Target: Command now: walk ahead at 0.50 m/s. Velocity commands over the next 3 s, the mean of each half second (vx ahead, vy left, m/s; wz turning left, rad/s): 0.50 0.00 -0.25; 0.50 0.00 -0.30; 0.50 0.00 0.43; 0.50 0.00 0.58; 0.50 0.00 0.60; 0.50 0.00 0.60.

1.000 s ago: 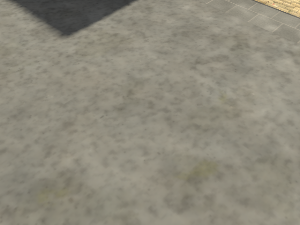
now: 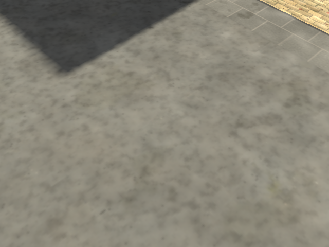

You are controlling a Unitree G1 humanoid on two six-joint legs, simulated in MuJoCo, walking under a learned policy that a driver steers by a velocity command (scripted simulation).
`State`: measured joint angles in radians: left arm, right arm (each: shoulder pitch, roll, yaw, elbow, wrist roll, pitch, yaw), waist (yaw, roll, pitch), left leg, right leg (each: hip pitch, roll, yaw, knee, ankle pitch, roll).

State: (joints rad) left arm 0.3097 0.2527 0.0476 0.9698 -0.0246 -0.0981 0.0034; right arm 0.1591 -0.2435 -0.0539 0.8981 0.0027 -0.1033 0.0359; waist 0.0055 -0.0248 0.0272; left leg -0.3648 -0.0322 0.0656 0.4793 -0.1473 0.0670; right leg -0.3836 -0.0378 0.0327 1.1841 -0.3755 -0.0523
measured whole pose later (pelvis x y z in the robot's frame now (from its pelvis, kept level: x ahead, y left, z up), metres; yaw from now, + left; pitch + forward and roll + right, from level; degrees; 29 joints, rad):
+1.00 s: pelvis +0.57 -0.10 -0.01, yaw -17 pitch +3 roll +0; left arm 0.36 0.29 0.07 0.85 0.00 -0.05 0.02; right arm 0.06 -0.26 -0.04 0.78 0.00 -0.12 0.04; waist 0.05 0.00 0.00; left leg -0.48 -0.03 0.03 0.51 -0.06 0.08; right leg -0.02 0.06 0.09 0.52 -0.47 -0.06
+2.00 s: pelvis +1.09 -0.12 -0.02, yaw +17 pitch +2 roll -2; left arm 0.34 0.31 0.08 0.85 -0.03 -0.06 0.01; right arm 0.06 -0.28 -0.05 0.59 0.02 -0.02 0.06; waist 0.08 0.03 0.04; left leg -0.54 0.03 0.04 0.60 -0.12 0.09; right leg 0.07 -0.06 -0.23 0.40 -0.46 0.05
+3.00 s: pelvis +1.55 +0.14 -0.01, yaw +52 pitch +2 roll -2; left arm 0.34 0.32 0.08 0.85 -0.03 -0.05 0.01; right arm 0.07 -0.28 -0.06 0.57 0.02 -0.02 0.06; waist 0.08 0.02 0.05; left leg -0.55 0.03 0.04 0.61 -0.12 0.09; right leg 0.10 -0.06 -0.25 0.35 -0.44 0.05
